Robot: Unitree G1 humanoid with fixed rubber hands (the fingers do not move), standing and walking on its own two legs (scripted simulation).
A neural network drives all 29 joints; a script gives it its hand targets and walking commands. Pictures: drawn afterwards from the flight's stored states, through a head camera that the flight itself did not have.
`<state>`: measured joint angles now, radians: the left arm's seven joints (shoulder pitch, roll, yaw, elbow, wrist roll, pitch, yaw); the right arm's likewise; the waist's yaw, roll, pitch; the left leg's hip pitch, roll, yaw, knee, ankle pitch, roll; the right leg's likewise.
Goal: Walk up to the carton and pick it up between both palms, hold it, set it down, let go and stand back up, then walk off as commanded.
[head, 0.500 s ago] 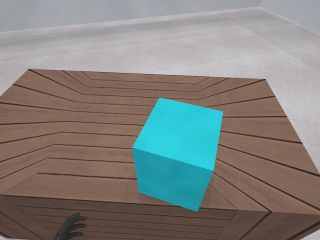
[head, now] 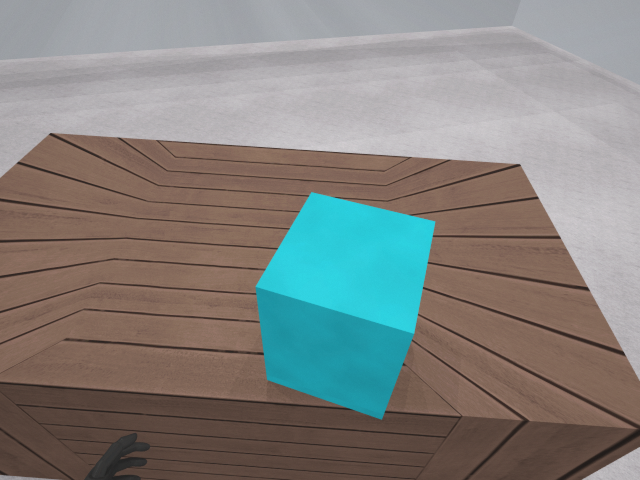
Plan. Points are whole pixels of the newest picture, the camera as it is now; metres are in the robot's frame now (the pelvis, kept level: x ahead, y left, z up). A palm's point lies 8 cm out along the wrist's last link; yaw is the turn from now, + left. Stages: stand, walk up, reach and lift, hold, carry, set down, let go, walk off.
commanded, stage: walk off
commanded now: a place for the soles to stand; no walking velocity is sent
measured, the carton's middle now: (346, 305) +0.42 -0.02 -0.03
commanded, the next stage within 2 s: none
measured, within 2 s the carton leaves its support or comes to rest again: neither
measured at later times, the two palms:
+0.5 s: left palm out of the picture +0.03 +0.30 -0.11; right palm out of the picture -0.01 -0.32 -0.11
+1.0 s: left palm out of the picture -0.13 +0.24 -0.10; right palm out of the picture -0.08 -0.36 -0.11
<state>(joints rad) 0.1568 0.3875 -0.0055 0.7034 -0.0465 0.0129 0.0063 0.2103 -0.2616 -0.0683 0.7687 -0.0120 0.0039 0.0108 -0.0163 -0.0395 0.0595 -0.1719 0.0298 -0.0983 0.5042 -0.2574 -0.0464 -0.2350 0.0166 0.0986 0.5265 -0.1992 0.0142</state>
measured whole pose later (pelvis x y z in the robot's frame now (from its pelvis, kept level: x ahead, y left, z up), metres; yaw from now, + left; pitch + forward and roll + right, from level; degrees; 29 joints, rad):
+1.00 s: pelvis -0.24 -0.06 -0.03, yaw -1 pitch -8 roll +3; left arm 0.21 0.39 -0.01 0.70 -0.05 0.08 0.02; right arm 0.13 -0.38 -0.07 0.64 -0.02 0.09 -0.03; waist 0.01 0.00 0.16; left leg -0.45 -0.07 -0.16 0.93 -0.45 0.01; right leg -0.30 0.05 0.08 0.82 -0.39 -0.03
